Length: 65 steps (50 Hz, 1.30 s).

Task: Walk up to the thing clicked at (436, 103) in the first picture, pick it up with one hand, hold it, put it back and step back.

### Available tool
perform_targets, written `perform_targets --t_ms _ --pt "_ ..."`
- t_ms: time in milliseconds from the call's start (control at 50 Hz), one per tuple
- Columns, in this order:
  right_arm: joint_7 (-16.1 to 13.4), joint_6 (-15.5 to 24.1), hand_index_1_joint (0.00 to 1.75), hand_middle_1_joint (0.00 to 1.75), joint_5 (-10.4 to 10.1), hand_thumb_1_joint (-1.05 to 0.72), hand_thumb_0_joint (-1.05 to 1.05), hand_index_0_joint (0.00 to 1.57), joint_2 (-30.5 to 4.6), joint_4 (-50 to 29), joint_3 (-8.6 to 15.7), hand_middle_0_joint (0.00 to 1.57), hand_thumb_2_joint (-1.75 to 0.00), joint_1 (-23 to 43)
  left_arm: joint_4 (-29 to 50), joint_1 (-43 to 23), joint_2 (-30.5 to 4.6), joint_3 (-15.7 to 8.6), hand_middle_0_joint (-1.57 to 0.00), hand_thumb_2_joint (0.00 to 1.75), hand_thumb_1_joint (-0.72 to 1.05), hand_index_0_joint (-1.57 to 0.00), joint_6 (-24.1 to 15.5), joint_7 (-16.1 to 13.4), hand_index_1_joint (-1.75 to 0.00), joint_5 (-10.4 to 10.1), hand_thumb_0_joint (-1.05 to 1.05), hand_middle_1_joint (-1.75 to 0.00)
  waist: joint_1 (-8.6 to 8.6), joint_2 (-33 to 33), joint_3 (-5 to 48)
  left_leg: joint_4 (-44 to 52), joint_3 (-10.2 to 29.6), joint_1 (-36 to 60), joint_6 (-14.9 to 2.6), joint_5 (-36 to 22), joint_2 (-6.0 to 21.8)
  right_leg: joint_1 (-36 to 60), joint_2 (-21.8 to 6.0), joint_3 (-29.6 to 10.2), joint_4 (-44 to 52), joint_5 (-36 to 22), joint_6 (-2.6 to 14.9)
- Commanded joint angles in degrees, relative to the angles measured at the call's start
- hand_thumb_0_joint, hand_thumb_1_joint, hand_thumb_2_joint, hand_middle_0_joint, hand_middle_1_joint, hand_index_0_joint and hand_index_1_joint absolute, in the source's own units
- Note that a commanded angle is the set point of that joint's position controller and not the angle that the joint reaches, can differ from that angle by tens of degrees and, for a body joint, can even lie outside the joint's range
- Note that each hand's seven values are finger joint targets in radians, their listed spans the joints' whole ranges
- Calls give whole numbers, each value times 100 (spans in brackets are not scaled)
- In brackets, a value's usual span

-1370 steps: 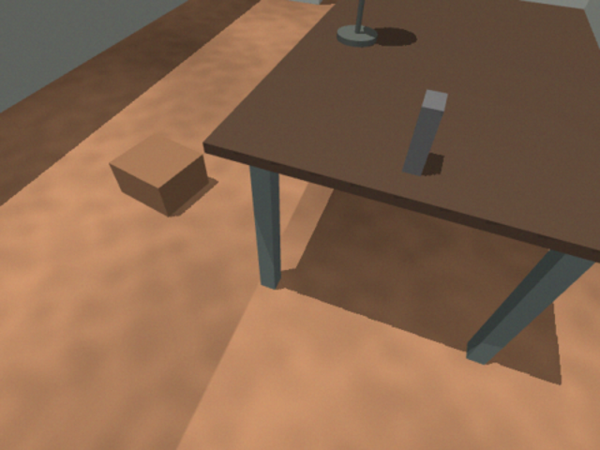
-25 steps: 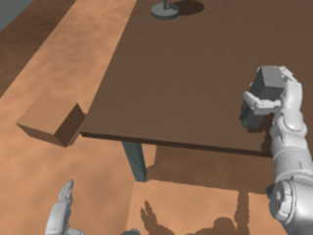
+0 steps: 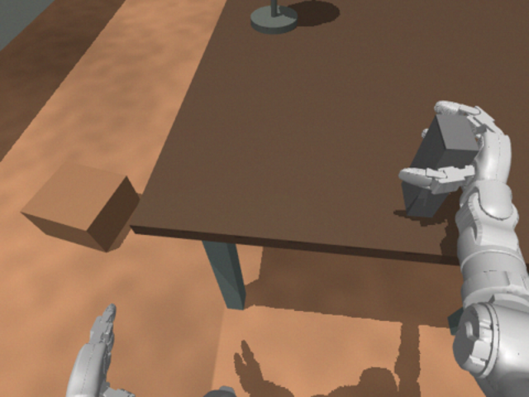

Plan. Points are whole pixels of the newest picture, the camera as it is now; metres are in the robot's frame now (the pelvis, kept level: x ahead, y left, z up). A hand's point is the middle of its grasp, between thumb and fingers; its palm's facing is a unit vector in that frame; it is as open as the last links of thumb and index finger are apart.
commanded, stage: open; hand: right
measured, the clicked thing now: (433, 170) +0.47 -0.21 +0.07
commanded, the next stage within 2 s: withdraw in 0.16 s
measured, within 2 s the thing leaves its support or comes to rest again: neither
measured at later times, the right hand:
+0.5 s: hand (465, 136) +0.47 -0.23 +0.14, palm faces +0.22 +0.98 +0.00, open 17.7 cm
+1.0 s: hand out of the picture +0.45 -0.37 +0.23, palm faces +0.46 +0.86 -0.24, open 17.6 cm
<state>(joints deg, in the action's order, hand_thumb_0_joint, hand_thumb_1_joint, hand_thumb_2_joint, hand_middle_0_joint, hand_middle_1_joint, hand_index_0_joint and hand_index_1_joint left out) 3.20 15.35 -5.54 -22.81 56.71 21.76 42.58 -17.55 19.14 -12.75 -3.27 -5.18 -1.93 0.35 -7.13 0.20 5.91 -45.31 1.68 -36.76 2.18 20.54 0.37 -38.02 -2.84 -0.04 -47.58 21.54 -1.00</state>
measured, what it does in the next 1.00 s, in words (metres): stands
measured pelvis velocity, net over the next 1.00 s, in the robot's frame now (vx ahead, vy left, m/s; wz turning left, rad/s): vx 0.02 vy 0.00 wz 0.00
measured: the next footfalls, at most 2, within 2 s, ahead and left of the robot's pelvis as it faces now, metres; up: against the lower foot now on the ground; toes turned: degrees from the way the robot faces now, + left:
none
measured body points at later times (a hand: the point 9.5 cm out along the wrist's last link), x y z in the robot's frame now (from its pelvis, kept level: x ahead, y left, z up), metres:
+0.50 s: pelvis +0.00 +0.00 +0.00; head +0.05 -0.01 +0.45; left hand +0.15 +0.27 -0.03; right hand +0.45 -0.28 +0.15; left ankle +0.02 +0.15 -0.70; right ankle +0.02 -0.13 -0.70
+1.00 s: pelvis +0.02 +0.00 +0.02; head +0.06 +0.00 +0.47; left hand +0.14 +0.26 -0.05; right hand +0.42 -0.41 +0.25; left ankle +0.02 +0.15 -0.70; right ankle +0.02 -0.13 -0.70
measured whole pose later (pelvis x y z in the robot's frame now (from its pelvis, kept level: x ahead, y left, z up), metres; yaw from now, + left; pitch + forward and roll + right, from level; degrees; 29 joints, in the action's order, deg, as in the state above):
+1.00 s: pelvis +0.02 +0.00 +0.02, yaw +0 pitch +9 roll +1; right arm 8.3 0.8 2.3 -45.4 58.1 27.3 49.3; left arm -23.6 21.0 -15.8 -2.4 -2.3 0.4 -2.9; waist -2.7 -0.7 4.5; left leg -35.7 1.7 -27.4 2.3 17.6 1.0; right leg -28.6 -2.3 0.4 -37.8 18.5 -0.9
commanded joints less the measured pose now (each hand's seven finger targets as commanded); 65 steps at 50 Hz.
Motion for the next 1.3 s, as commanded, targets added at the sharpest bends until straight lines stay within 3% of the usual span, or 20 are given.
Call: perform_targets --t_ms 0,220,300,340,420,460,560,600,660,700,720,780,840,920,980,1020,1060,1100,1220,1280 --pt "54 332 22 22 -18 61 0 36 -1148 -814 85 35 -8 2370 916 -179 -780 -346 -6 6 -55 -5 -281 -27 -6 -34 0 -5 -11 -228 2054 462 -261 708 -205 -1610 -178 1312 172 27 514 -1498 146" --pt "145 364 4 4 -63 61 0 6 -1346 -1280 121 6 0 2724 1091 39 -922 -441 -5 7 -57 -4 -241 -45 -6 -18 0 -5 -106 -387 2277 443 -268 572 -209 -1494 -187 1484 169 18 481 -1412 145" --pt "152 374 6 6 -13 61 0 3 -1721 -1384 268 2 -5 2749 1327 -339 -855 -286 -6 5 -53 -5 -265 -62 -5 -49 0 -5 32 -396 2369 456 -209 835 -196 -1432 -153 1290 208 50 474 -1236 177" --pt "131 424 6 6 -16 61 0 4 -2256 -1922 498 3 -5 3103 1653 -427 -981 -306 -5 5 -53 -5 -250 -112 -5 -75 0 -5 93 -474 2734 502 -194 1115 -203 -1453 -148 1489 206 58 536 -1260 159" --pt "238 138 5 5 -49 61 0 4 -2215 -1691 404 3 -5 2736 1263 142 -821 -168 -5 5 -54 -5 -163 -130 -5 -113 0 -5 198 -907 2459 597 -258 1151 -244 -1488 -184 1787 229 53 706 -1510 91" --pt "230 64 6 6 -61 61 0 4 -2992 -2435 823 3 -4 3178 1526 -18 -1004 -286 -5 4 -53 -5 -167 -167 -5 -150 0 -5 300 -1111 2872 625 -247 1430 -245 -1812 -139 2046 231 84 715 -1891 74" --pt "641 -623 6 6 -176 61 0 4 -2325 -1306 327 3 -5 2954 582 -214 -751 -65 -5 4 -53 -5 -208 -153 -5 -234 0 -5 164 -676 1663 891 -285 1178 -211 -1744 -128 1838 200 59 928 -1835 126" --pt "751 -754 6 6 -122 61 0 4 -3342 -2058 693 3 -6 4006 944 -708 -1092 -221 -6 4 -54 -5 -262 -234 -5 -247 0 -5 157 -685 2180 957 -231 1365 -204 -1834 -102 2060 188 67 952 -1810 145" --pt "1222 -1289 6 6 -193 61 0 3 -2207 -27 48 2 -7 3152 214 -449 -803 76 -5 5 -55 -5 -325 -229 -5 -294 0 -5 6 -106 1139 1090 -343 979 -175 -1520 -150 1784 165 -8 1107 -1549 177" --pt "1445 -1324 6 6 -161 53 0 6 -2944 -296 310 6 -5 3529 617 -688 -1015 -12 -6 9 -58 -4 -433 -271 -7 -308 0 -5 42 51 1630 1135 -283 1295 -120 -1746 -88 1861 207 40 1079 -1648 234" --pt "1103 -1110 6 6 507 55 0 6 -4084 -817 520 6 -4 3778 1019 -754 -1126 -261 -6 7 -56 -4 -390 -224 -6 -245 0 -5 411 165 1799 1197 -266 1494 -79 -1873 -33 1850 237 160 1123 -1763 206" --pt "867 -1251 6 6 466 59 0 6 -3236 375 69 6 -4 2944 107 488 -1137 -401 -5 6 -54 -4 -165 -63 -6 -286 0 -5 106 104 972 1256 -362 1127 -124 -1802 -97 1843 245 146 1265 -1757 190" --pt "644 -1183 6 6 666 61 0 6 -4331 -621 643 6 -3 3271 294 305 -1064 -363 -5 7 -54 -4 -75 145 -6 -301 0 -5 488 -49 1661 1244 -290 1675 -124 -2216 -29 1860 307 246 1224 -2145 195" --pt "420 -1018 6 6 747 61 0 5 -4621 -1459 942 5 -5 3304 363 -271 -711 15 -5 8 -53 -5 -20 319 -5 -353 0 -5 791 -709 2324 1218 -282 2130 -205 -2358 -48 2101 307 221 1238 -2560 99" --pt "167 -833 5 5 737 60 0 5 -4484 -2035 949 6 -5 2987 542 -989 -653 236 -5 8 -54 -5 -68 294 -5 -349 0 -5 983 -1267 2573 1256 -348 2199 -306 -1980 -118 2342 244 164 1329 -2649 2" --pt "21 -721 5 5 721 58 0 5 -4363 -2493 1045 6 -5 2327 550 -798 -1062 -202 -5 9 -54 -5 -111 190 -6 -311 0 -5 931 -1397 2806 1260 -440 2023 -353 -2047 -189 2894 160 93 1267 -3207 -40" --pt "-40 -741 5 5 654 55 0 5 -3664 -2523 751 6 -6 1299 581 -395 -1226 -411 -5 9 -55 -5 -118 130 -6 -291 0 -6 710 -1130 2383 1330 -507 1844 -341 -2059 -243 3005 97 85 1271 -3345 -57" --pt "-146 -714 5 5 595 54 0 5 -3437 -3235 603 6 -6 1281 831 -524 -1387 -581 -5 7 -53 -5 -182 42 -5 -280 0 -5 656 -1085 2315 1339 -528 1794 -339 -2123 -238 3185 77 83 1278 -3413 -39" --pt "-138 -915 5 5 251 50 0 5 -2112 -5109 188 6 -6 -1612 621 691 -906 -502 -6 5 -51 -7 -36 124 -5 -461 0 -6 674 -646 843 1482 -624 1728 -302 -2047 -215 2769 101 215 1614 -2932 34" --pt "-139 -945 5 5 139 50 0 5 -2030 -6568 399 6 -6 -2357 475 680 -647 -393 -6 6 -51 -6 105 251 -6 -529 0 -6 764 -722 331 1562 -610 1902 -303 -1865 -198 2477 141 259 1829 -2460 52"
